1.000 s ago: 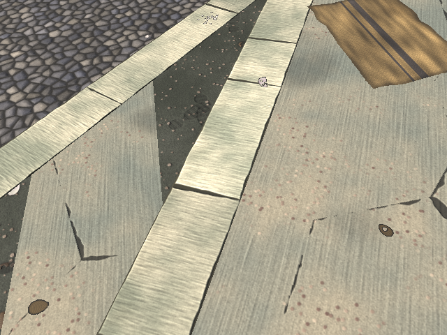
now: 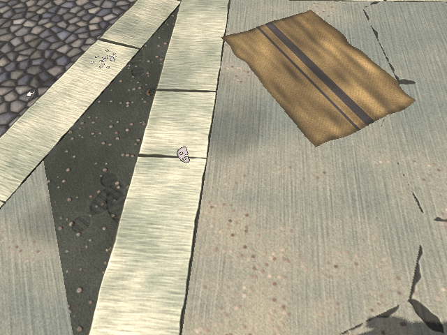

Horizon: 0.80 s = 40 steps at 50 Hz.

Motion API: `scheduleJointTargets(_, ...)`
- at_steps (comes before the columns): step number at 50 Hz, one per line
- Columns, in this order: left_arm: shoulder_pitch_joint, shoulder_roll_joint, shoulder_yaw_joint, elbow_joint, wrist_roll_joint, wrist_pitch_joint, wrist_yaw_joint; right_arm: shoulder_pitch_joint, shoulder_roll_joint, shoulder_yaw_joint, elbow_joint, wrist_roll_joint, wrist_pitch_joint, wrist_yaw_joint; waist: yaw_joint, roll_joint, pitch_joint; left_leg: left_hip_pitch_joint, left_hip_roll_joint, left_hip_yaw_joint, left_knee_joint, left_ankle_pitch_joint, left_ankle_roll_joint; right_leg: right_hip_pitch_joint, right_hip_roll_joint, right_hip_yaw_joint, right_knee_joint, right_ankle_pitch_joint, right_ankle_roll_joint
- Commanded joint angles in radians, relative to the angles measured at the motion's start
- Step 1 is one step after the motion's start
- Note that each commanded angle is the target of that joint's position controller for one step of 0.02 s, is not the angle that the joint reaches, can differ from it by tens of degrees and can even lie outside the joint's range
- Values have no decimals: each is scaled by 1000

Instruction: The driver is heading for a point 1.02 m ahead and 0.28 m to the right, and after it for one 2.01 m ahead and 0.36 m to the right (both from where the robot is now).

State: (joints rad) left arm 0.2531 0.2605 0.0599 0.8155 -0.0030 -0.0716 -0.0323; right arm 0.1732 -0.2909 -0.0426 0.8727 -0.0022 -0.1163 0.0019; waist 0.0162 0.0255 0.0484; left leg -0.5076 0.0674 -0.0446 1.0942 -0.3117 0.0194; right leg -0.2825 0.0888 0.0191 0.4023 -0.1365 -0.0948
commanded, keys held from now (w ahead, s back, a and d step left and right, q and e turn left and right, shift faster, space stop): w+e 0.20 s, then e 0.80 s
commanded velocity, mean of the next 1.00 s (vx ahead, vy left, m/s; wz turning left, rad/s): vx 0.21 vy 0.00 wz -0.57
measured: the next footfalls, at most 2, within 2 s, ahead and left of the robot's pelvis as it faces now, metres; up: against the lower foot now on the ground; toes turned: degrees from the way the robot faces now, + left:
left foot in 0.32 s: +0.38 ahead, +0.12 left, +0.00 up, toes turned -14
right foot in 0.76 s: +0.29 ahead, -0.13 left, +0.00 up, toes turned -30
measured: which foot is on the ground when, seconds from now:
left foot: up 0.00-0.30, down 0.32-0.76, up 0.78-1.00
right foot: down 0.00-0.32, up 0.34-0.74, down 0.76-1.00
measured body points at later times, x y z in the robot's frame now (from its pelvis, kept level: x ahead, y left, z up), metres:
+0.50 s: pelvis +0.24 +0.04 +0.00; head +0.29 +0.04 +0.44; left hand +0.42 +0.30 -0.12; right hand +0.33 -0.26 -0.11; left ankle +0.34 +0.13 -0.74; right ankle +0.18 -0.07 -0.66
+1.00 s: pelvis +0.28 -0.02 +0.00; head +0.30 -0.07 +0.45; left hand +0.58 +0.13 -0.07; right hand +0.25 -0.35 -0.12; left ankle +0.37 +0.11 -0.67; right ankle +0.26 -0.11 -0.74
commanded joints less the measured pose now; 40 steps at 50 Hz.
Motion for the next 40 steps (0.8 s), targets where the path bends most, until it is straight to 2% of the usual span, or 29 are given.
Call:
scheduleJointTargets(1,-10,159,39,-79,-7,-18,19,15,-84,-26,-64,-15,9,-10,-35,-70,-75,-101,30,-21,-120,91,-41,96,-253,284,-212,217,-192)
scheduleJointTargets(3,29,179,46,-72,-11,-15,34,-71,-72,-23,-97,-16,13,-13,-10,-68,-49,-121,12,-18,-270,214,-66,77,-229,255,-218,196,-174)
scheduleJointTargets(6,68,178,48,-65,-16,-5,47,-177,-46,-15,-133,-6,6,-6,27,-98,-35,-46,-34,-10,-486,389,-71,38,-183,222,-205,105,-124)
scheduleJointTargets(9,116,177,50,-48,-20,3,50,-244,-57,-15,-168,7,-1,4,52,-111,-33,-4,-58,-23,-571,435,-63,70,-200,269,-170,70,-106)
scheduleJointTargets(10,125,174,50,-45,-22,7,52,-255,-68,-18,-177,8,-4,8,51,-110,-33,-7,-59,-36,-596,416,-58,103,-211,295,-143,64,-102)
scheduleJointTargets(12,124,174,52,-47,-18,22,62,-248,-94,-27,-186,0,-13,14,36,-122,-31,12,-76,-45,-647,356,-40,163,-217,340,-48,166,-83)
scheduleJointTargets(14,98,167,53,-68,-12,38,70,-168,-119,-39,-168,-5,-25,14,-5,-147,-76,118,-90,-25,-685,328,-8,194,-193,368,75,294,-49)
scheduleJointTargets(15,69,145,45,-90,-11,41,69,-84,-141,-48,-153,-17,-31,9,-52,-133,-139,269,-55,-27,-721,425,24,159,-135,340,197,328,-11)
scheduleJointTargets(16,52,97,26,-129,4,39,68,54,-203,-61,-145,-38,-31,-1,-103,-30,-293,556,125,-166,-642,692,92,12,-67,270,463,135,39)
scheduleJointTargets(17,280,26,7,-122,-6,34,62,97,-234,-64,-136,-39,-7,-3,-14,262,-444,890,401,-502,-586,947,290,-301,75,171,770,-614,104)
scheduleJointTargets(18,326,145,23,-103,-22,38,61,96,-181,-59,-141,-2,13,3,-22,228,-468,854,425,-604,-624,721,301,-384,-24,174,909,-575,124)
scheduleJointTargets(19,203,203,43,-114,-29,53,65,40,-106,-40,-170,0,26,-4,-53,126,-328,733,351,-447,-657,622,250,-431,-59,147,947,-492,147)
scheduleJointTargets(20,122,214,50,-134,-21,69,71,-24,-81,-29,-176,-4,39,-7,-48,57,-235,591,292,-318,-683,607,215,-422,-90,107,919,-428,163)
scheduleJointTargets(21,90,206,55,-148,-11,85,76,-63,-71,-23,-177,-9,49,-8,-30,51,-171,473,250,-246,-709,600,205,-398,-118,95,888,-393,171)
scheduleJointTargets(22,100,174,51,-156,-15,101,74,-88,-82,-25,-169,-19,55,-9,0,78,-135,366,221,-181,-749,571,197,-335,-139,80,842,-370,170)
scheduleJointTargets(24,103,112,37,-178,-19,114,73,-106,-108,-36,-158,-25,55,-9,9,120,-110,282,194,-88,-809,584,214,-275,-141,32,745,-320,172)
scheduleJointTargets(26,77,105,33,-205,-11,113,70,-106,-133,-48,-150,-18,57,-15,5,107,-142,309,226,-57,-827,624,238,-263,-158,26,659,-254,171)
scheduleJointTargets(29,38,108,30,-229,-9,115,55,-133,-150,-54,-151,-5,74,-21,0,91,-170,317,234,15,-840,547,231,-193,-171,9,525,-142,156)
scheduleJointTargets(34,-50,135,39,-280,-7,127,28,-105,-191,-66,-125,13,97,-10,-29,104,-124,354,256,63,-813,390,193,-128,-152,-43,335,-142,116)
scheduleJointTargets(36,-45,136,45,-288,-6,129,20,-103,-203,-71,-115,28,104,-8,-14,102,-117,381,260,77,-751,367,155,-77,-133,-69,204,-116,87)
scheduleJointTargets(37,-25,141,51,-282,-4,128,20,-96,-195,-70,-108,35,107,-8,-1,91,-119,365,239,104,-693,330,118,-11,-111,-82,110,-50,64)
scheduleJointTargets(38,12,179,67,-273,0,126,30,-43,-163,-63,-86,30,108,-5,5,34,-131,306,194,145,-591,257,56,102,-110,-41,24,78,28)
scheduleJointTargets(39,60,288,97,-280,3,123,49,-34,-101,-44,-102,-8,108,1,-3,-207,-157,101,84,241,-304,1,-36,271,-309,234,-22,433,-52)
scheduleJointTargets(40,45,345,97,-310,28,112,50,-80,-87,-35,-155,-24,105,-4,5,-345,-169,-150,-56,164,-47,-370,-96,314,-494,504,-25,569,-265)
